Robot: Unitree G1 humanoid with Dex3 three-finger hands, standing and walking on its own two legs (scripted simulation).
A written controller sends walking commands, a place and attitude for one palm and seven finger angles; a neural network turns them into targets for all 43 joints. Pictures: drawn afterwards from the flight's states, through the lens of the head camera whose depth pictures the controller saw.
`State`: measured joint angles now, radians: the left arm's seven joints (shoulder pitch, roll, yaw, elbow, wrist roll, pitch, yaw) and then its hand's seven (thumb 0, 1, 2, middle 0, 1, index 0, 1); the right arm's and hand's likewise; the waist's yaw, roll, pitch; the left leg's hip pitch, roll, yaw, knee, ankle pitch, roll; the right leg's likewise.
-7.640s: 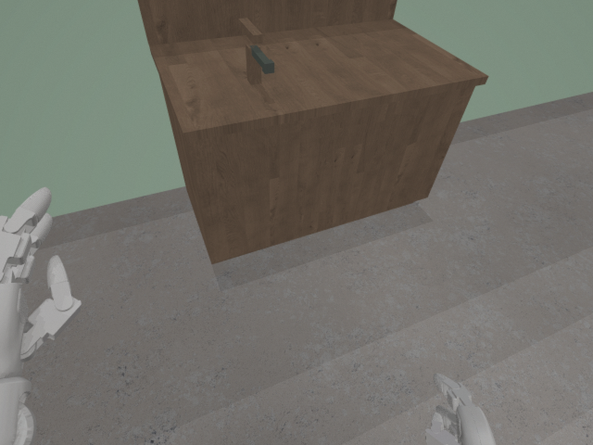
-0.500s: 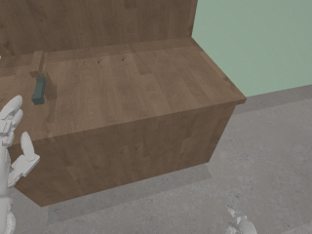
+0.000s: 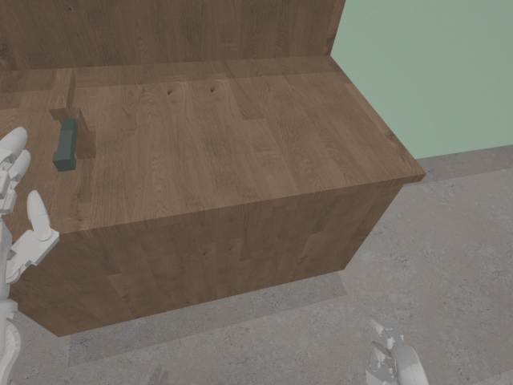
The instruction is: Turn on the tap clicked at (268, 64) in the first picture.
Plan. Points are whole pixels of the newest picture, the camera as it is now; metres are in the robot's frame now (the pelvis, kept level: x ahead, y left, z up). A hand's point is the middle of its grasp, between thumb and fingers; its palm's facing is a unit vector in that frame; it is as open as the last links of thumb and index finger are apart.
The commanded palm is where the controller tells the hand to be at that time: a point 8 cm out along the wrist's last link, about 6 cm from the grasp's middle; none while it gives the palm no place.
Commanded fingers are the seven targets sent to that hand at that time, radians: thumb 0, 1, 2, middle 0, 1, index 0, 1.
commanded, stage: shuffle to correct the standing spot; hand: left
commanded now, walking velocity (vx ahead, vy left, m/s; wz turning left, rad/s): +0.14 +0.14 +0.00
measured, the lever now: (64, 160) +0.44 +0.40 +0.04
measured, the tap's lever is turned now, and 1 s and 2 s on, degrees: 0 0 0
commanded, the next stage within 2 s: come to a stop and stand still in 0.70 s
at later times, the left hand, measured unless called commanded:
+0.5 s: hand (6, 214) +0.25 +0.32 +0.16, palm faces +0.43 -0.85 -0.29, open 7.4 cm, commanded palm +0.20 +0.36 +0.18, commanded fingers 0.00 0.90 0.90 -0.20 -0.30 -0.20 -0.30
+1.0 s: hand out of the picture +0.31 +0.37 +0.16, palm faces +0.44 -0.83 -0.36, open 7.4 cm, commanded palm +0.26 +0.39 +0.18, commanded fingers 0.00 0.90 0.90 -0.20 -0.30 -0.20 -0.30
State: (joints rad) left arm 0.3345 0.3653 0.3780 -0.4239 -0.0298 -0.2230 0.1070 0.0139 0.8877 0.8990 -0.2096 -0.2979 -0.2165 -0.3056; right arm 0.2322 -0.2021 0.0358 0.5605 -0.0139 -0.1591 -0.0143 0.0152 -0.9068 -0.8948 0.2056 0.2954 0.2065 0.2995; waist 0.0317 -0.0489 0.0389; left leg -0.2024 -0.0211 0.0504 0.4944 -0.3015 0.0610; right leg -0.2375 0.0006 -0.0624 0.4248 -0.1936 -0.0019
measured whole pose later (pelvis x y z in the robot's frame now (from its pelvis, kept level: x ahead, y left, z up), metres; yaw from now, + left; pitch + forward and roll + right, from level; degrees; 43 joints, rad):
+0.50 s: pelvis +0.05 +0.08 -0.03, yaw +1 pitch -2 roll -4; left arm 0.41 0.37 0.39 -0.62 -0.04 -0.27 0.12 0.01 0.89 0.90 -0.21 -0.30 -0.21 -0.31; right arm 0.20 -0.23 0.00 0.56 0.00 -0.07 0.02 0.01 -0.91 -0.89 0.21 0.30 0.21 0.30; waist 0.03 -0.04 0.08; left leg -0.45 0.05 -0.07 0.81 -0.34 0.00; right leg -0.25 -0.08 -0.06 0.71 -0.42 0.04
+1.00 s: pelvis +0.09 +0.12 -0.01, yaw -2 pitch +0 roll +0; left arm 0.41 0.33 0.37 -0.43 -0.02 -0.18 0.14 0.01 0.89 0.90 -0.21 -0.30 -0.22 -0.31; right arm 0.26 -0.23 0.02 0.64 -0.01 -0.09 -0.02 0.02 -0.91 -0.89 0.21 0.30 0.21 0.30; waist 0.03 -0.03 0.01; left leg -0.37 0.02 0.04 0.69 -0.29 0.00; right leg -0.22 0.01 -0.10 0.53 -0.31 -0.06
